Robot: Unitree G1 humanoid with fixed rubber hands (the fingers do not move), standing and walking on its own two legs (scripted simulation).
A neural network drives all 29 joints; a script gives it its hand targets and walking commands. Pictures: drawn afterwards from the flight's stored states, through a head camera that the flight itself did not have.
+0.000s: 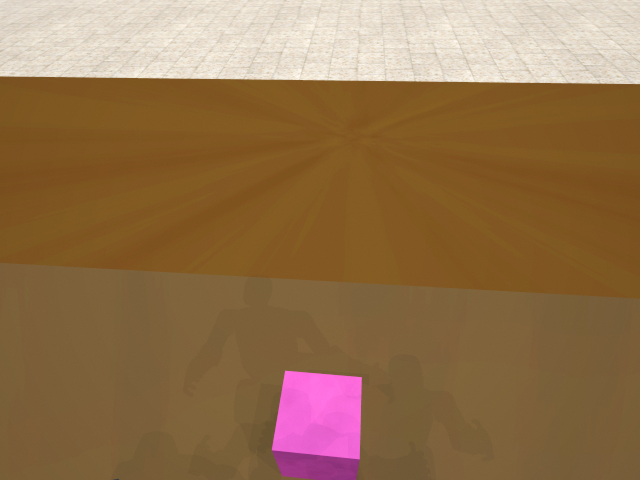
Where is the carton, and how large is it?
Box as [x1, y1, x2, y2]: [272, 371, 361, 479]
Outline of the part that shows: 285,371 272,446 272,451 281,474 286,476 313,479 355,479 359,460 361,377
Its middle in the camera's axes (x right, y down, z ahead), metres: +0.00 +0.52 +1.07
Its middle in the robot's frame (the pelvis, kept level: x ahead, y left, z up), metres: +0.41 +0.05 -0.66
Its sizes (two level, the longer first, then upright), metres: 0.210 0.200 0.250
